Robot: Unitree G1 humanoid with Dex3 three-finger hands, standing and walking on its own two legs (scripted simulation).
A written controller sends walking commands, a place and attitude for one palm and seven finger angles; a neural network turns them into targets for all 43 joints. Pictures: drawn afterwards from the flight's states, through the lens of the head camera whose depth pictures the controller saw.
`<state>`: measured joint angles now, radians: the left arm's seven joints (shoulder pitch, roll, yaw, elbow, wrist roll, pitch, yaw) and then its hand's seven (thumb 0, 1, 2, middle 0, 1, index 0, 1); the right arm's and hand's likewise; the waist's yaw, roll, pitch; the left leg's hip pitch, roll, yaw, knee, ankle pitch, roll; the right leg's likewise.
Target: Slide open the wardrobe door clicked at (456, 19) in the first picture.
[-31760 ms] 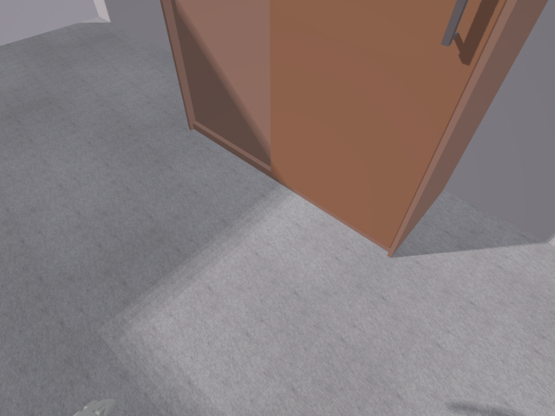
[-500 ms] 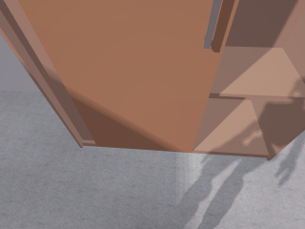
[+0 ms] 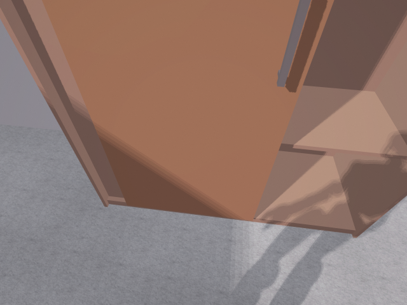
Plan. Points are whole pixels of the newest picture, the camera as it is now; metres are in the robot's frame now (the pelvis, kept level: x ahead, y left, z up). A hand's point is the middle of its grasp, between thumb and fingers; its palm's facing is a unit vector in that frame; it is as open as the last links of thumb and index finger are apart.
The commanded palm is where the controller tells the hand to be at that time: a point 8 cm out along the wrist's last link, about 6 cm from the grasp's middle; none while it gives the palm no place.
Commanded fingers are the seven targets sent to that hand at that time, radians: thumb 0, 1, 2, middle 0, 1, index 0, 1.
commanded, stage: let the arm hang, fingers relaxed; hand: right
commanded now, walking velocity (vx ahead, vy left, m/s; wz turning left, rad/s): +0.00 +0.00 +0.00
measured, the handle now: (292, 36) +0.64 -0.15 +0.24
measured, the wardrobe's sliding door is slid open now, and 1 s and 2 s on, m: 0.54 0.54 0.54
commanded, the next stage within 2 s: look to check the result in 0.08 s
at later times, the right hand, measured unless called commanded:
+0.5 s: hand out of the picture +0.06 -0.23 -0.17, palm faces -0.01 +0.95 -0.31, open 7.4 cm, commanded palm none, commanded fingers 0.00 -0.90 -0.90 0.20 0.30 0.20 0.30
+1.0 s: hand out of the picture +0.08 -0.21 -0.16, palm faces -0.02 +0.96 -0.29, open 7.4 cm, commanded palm none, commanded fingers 0.00 -0.90 -0.90 0.20 0.30 0.20 0.30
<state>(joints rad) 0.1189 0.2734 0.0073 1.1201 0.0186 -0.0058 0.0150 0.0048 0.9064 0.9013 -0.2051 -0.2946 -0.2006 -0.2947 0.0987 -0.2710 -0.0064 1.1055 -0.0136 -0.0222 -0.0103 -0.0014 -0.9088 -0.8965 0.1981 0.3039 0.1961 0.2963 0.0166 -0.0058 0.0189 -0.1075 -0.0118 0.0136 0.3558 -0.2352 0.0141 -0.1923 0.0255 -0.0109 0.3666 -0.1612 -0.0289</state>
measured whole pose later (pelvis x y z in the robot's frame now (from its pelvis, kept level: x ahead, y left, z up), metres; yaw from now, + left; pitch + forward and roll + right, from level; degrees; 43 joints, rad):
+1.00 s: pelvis +0.02 +0.02 +0.00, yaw +0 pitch -1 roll +0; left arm 0.13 0.28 0.00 1.14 0.01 0.00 0.02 0.01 0.91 0.90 -0.21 -0.29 -0.20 -0.29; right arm 0.14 -0.28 -0.01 1.13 -0.01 -0.02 -0.02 0.00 -0.91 -0.90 0.20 0.30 0.20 0.30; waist 0.01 0.00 0.03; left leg -0.05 -0.03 0.01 0.29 -0.23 0.04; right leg -0.14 0.00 -0.01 0.33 -0.17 0.00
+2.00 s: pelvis +0.01 +0.02 +0.00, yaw +1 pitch -1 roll +0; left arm 0.12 0.30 0.00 1.14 0.01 0.00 0.02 0.01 0.91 0.90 -0.21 -0.29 -0.20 -0.29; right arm 0.14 -0.30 -0.01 1.14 -0.01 -0.02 -0.01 0.00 -0.91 -0.90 0.20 0.30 0.20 0.30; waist 0.01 0.00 0.04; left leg -0.05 -0.05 0.01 0.28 -0.21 0.05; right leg -0.14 -0.01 -0.01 0.31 -0.15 0.01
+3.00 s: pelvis +0.01 +0.03 +0.00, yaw +1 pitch -2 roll +0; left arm 0.12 0.31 0.00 1.15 0.01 0.00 0.02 0.01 0.91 0.90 -0.21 -0.29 -0.20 -0.29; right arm 0.13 -0.31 -0.01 1.14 -0.01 -0.02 -0.01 0.00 -0.91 -0.90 0.20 0.30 0.20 0.30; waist 0.01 0.00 0.04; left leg -0.04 -0.05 0.00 0.27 -0.20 0.05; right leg -0.12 -0.02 -0.02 0.30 -0.15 0.01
